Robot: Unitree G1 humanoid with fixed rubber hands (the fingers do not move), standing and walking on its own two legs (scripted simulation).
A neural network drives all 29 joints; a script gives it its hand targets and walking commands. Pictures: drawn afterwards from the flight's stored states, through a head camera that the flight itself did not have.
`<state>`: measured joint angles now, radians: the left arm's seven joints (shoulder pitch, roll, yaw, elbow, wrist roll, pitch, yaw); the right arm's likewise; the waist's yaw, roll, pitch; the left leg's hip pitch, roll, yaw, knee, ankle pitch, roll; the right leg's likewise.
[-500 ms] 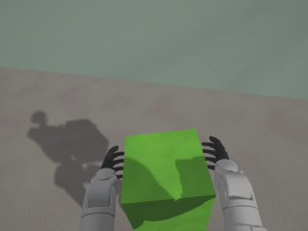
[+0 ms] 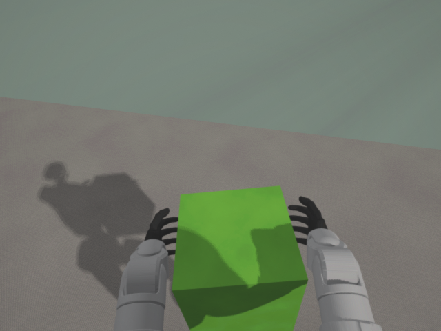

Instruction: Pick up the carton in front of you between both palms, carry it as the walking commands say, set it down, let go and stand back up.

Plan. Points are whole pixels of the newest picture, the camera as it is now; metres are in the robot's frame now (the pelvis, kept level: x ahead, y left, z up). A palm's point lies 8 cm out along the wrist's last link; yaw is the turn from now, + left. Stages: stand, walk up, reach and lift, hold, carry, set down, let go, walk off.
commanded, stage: carry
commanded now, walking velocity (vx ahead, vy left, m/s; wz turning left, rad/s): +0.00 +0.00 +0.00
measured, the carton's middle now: (236, 264) +0.30 +0.00 -0.07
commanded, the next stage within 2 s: hold in 0.66 s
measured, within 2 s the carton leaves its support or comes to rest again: neither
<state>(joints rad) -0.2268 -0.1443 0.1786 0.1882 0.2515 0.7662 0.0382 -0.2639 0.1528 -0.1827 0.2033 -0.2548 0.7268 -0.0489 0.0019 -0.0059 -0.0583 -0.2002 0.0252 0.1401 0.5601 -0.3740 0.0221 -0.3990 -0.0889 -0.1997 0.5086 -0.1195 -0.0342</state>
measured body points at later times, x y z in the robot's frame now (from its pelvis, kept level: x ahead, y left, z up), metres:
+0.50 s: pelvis +0.00 +0.01 +0.00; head +0.00 +0.01 +0.45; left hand +0.30 +0.17 +0.02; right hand +0.32 -0.13 +0.03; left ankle -0.05 +0.10 -0.73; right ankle +0.09 -0.11 -0.73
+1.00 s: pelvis -0.02 -0.01 +0.01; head -0.04 -0.03 +0.46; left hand +0.25 +0.19 +0.03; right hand +0.31 -0.11 +0.04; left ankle -0.05 +0.10 -0.73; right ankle +0.09 -0.13 -0.73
